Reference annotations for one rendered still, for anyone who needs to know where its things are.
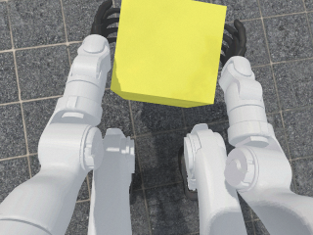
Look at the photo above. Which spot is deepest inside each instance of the left robot hand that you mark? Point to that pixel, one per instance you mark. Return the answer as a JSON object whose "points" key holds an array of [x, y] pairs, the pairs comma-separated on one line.
{"points": [[101, 21]]}

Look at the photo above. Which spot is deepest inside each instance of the robot right shin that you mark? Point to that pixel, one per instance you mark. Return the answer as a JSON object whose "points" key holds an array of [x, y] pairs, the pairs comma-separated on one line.
{"points": [[191, 176]]}

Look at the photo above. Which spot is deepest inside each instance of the robot left forearm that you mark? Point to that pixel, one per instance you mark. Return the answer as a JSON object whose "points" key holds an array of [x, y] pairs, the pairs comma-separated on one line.
{"points": [[86, 83]]}

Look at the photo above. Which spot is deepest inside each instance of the left robot upper arm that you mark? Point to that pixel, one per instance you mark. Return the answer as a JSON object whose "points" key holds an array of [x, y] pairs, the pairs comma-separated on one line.
{"points": [[44, 204]]}

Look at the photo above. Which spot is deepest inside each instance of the robot right forearm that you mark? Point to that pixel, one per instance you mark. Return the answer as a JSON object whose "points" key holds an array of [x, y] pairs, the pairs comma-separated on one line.
{"points": [[248, 125]]}

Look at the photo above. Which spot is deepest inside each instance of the carton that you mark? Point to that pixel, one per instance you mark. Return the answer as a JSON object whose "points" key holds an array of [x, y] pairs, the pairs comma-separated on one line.
{"points": [[167, 52]]}

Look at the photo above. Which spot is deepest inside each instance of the right robot upper arm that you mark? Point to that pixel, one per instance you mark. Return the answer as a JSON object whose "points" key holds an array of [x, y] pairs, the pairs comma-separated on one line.
{"points": [[263, 179]]}

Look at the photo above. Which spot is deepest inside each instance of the left robot thigh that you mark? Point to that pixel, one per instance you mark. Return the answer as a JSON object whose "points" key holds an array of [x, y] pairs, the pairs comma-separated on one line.
{"points": [[110, 203]]}

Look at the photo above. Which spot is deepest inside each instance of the right robot hand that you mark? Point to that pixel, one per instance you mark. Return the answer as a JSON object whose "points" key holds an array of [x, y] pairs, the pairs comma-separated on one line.
{"points": [[237, 44]]}

